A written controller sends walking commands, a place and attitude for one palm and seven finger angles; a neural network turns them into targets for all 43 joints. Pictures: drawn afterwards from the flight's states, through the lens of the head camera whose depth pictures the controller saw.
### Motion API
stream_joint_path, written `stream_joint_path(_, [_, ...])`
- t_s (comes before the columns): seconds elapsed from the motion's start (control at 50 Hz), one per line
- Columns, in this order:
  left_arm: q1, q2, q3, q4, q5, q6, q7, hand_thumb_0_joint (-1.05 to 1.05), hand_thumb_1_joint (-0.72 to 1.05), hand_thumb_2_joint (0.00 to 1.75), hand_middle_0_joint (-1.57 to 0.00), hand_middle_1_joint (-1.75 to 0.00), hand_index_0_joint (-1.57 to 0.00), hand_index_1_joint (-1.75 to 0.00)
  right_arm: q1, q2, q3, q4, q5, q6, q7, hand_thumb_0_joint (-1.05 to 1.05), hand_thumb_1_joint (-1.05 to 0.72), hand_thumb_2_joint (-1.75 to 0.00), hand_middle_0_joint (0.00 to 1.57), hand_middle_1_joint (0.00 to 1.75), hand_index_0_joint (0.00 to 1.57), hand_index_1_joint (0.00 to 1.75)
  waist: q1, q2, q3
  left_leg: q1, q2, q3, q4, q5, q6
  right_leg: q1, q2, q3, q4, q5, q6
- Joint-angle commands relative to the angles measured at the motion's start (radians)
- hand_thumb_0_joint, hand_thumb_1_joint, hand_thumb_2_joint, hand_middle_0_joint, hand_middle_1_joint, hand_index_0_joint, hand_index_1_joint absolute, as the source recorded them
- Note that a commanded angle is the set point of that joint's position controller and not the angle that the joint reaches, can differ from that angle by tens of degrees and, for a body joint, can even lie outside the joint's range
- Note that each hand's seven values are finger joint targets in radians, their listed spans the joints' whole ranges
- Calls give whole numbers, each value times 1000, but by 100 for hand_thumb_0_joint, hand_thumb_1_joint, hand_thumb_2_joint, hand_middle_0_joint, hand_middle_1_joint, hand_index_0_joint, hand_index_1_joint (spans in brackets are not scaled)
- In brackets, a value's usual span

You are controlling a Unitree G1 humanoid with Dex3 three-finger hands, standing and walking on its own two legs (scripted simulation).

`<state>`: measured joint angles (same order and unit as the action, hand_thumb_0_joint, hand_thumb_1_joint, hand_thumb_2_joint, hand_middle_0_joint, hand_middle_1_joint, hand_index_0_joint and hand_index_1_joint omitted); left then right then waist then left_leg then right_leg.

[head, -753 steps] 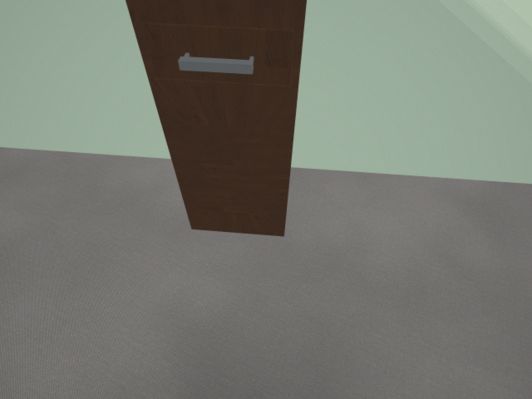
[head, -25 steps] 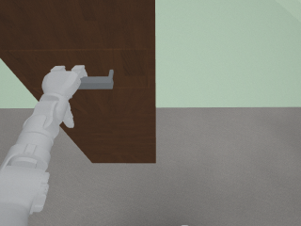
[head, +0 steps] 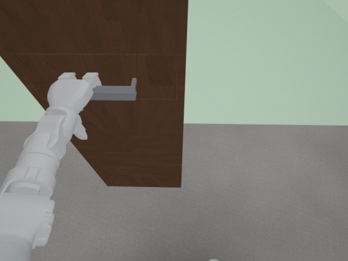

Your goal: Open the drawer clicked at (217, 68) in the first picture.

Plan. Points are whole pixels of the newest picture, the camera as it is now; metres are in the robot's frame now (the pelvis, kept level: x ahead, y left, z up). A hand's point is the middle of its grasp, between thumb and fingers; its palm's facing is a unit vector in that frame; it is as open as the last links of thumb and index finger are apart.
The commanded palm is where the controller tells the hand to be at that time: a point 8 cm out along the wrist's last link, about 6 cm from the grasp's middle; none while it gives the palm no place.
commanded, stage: close the thumb around the handle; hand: left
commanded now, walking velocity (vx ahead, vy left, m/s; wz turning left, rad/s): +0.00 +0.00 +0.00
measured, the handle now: (98, 87) +0.51 +0.20 +0.09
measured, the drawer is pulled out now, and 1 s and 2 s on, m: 0.00 0.02 0.10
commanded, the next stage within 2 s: pull the drawer open in 0.50 s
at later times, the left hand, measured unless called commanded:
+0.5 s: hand (82, 108) +0.46 +0.24 +0.07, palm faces -0.03 +0.00 -1.00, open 6.1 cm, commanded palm +0.44 +0.23 +0.12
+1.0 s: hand (81, 115) +0.44 +0.23 +0.06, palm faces +0.00 -0.04 -1.00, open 6.1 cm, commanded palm +0.39 +0.23 +0.12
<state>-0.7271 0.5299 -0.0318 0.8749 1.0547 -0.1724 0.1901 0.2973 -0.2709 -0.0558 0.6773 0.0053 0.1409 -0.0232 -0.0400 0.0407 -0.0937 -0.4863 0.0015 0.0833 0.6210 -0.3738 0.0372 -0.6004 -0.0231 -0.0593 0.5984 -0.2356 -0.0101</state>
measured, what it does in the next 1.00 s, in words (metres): stands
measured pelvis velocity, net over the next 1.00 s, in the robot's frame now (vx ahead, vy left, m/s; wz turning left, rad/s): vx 0.02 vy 0.00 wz -0.03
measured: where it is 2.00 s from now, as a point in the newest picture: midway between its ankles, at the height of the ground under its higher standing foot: outside the picture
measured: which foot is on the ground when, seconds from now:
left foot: down 0.00-1.00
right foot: down 0.00-1.00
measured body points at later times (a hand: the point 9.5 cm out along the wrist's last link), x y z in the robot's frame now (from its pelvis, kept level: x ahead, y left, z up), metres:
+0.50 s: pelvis +0.00 +0.00 +0.00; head +0.07 -0.01 +0.44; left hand +0.45 +0.23 +0.12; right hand +0.06 -0.27 -0.14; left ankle -0.05 +0.09 -0.72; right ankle +0.03 -0.12 -0.72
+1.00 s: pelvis +0.02 +0.00 +0.00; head +0.08 -0.02 +0.45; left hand +0.43 +0.23 +0.12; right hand +0.10 -0.27 -0.13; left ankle -0.05 +0.09 -0.72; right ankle +0.03 -0.12 -0.72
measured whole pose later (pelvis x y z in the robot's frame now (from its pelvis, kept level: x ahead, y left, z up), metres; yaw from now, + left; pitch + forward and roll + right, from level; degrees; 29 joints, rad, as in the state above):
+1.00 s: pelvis +0.02 +0.00 +0.00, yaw -1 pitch +13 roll -1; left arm -0.47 0.49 -0.01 0.58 1.01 -0.10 0.17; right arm 0.28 -0.27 -0.06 0.64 0.02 0.16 0.01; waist -0.01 0.06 -0.11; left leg -0.41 0.01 0.10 0.57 -0.38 0.04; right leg -0.54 -0.01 -0.04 0.56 -0.24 0.00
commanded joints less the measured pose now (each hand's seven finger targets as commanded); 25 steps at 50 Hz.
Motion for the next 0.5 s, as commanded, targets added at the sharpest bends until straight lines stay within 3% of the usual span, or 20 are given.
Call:
stream_joint_path(0.0, [-441, 234, 73, -203, -19, -2, 43, 0, 12, 56, -34, -127, -34, -127, 67, -144, -50, -79, 1, -26, -10, 0, -90, -90, 20, 30, 20, 30, -9, 12, -389, 128, -7, -71, -44, 509, -14, 273, 43, 36, -6, 300, -30])
stream_joint_path(0.04, [-412, 245, 93, -197, -23, -4, 42, 0, 23, 61, -35, -128, -35, -128, 72, -143, -52, -81, -1, -25, -8, 0, -90, -90, 20, 30, 20, 30, 1, -1, -409, 127, -6, -68, -42, 526, -11, 297, 41, 41, -7, 316, -29])
stream_joint_path(0.08, [-413, 266, 106, -179, -19, 0, 44, 0, 34, 66, -36, -129, -36, -129, 66, -145, -48, -79, 1, -23, -11, 0, -90, -90, 20, 30, 20, 30, -2, -25, -379, 99, -10, -65, -48, 487, -9, 297, 42, 40, -8, 308, -29])
stream_joint_path(0.1, [-418, 245, 90, -190, -21, 0, 45, 0, 40, 68, -36, -130, -36, -130, 63, -143, -48, -83, 0, -24, -10, 0, -90, -90, 20, 30, 20, 30, -2, -23, -380, 99, -10, -64, -52, 471, -9, 299, 41, 40, -11, 300, -29])
stream_joint_path(0.12, [-406, 272, 116, -169, -19, -1, 47, 0, 45, 71, -37, -130, -37, -130, 63, -146, -47, -83, 0, -24, -11, 0, -90, -90, 20, 30, 20, 30, 1, -46, -378, 78, -11, -61, -53, 451, -6, 318, 41, 44, -14, 294, -30])
stream_joint_path(0.18, [-432, 254, 89, -169, -10, 4, 50, 0, 62, 78, -38, -132, -38, -132, 62, -144, -44, -83, 4, -27, -14, 0, -90, -90, 20, 30, 20, 30, -5, -13, -359, 79, -12, -63, -58, 434, -8, 285, 41, 40, -11, 275, -31])
stream_joint_path(0.24, [-444, 242, 76, -173, -2, 6, 53, 0, 79, 85, -39, -134, -39, -134, 68, -141, -47, -81, 2, -29, -11, 0, -90, -90, 20, 30, 20, 30, -9, 24, -383, 116, -7, -70, -47, 481, -12, 265, 43, 38, -6, 275, -32])
stream_joint_path(0.28, [-457, 225, 66, -175, -7, 12, 53, 0, 90, 90, -40, -135, -40, -135, 78, -141, -49, -78, 1, -30, -8, 0, -90, -90, 20, 30, 20, 30, -10, 16, -391, 128, -5, -73, -44, 488, -15, 254, 45, 35, -7, 268, -31])
stream_joint_path(0.32, [-461, 247, 84, -160, -4, 16, 51, 0, 90, 90, -40, -135, -40, -135, 83, -146, -49, -72, -1, -29, -10, 0, -90, -90, 20, 30, 20, 30, -17, -5, -394, 130, -3, -75, -39, 511, -16, 259, 46, 34, -6, 280, -31])
stream_joint_path(0.34, [-463, 230, 68, -179, -10, 15, 50, 0, 90, 90, -40, -135, -40, -135, 81, -142, -49, -78, -1, -29, -8, 0, -90, -90, 20, 30, 20, 30, -8, 20, -412, 132, -6, -70, -41, 508, -15, 272, 43, 39, -6, 289, -30])
stream_joint_path(0.38, [-473, 191, 38, -167, -13, 20, 46, 0, 90, 90, -40, -135, -40, -135, 83, -141, -49, -77, 1, -29, -8, 0, -90, -90, 20, 30, 20, 30, -20, 3, -389, 132, -5, -75, -40, 504, -15, 250, 45, 33, -7, 281, -29])
stream_joint_path(0.42, [-481, 197, 47, -179, -16, 15, 45, 0, 90, 90, -40, -135, -40, -135, 85, -144, -52, -75, 0, -28, -9, 0, -90, -90, 20, 30, 20, 30, -22, -12, -401, 141, -3, -78, -37, 519, -15, 258, 45, 35, -9, 285, -29])
stream_joint_path(0.48, [-483, 205, 43, -138, -13, 26, 46, 0, 90, 90, -40, -135, -40, -135, 85, -144, -47, -69, 3, -28, -11, 0, -90, -90, 20, 30, 20, 30, -27, -9, -361, 110, -10, -72, -47, 439, -10, 250, 44, 35, -16, 258, -30])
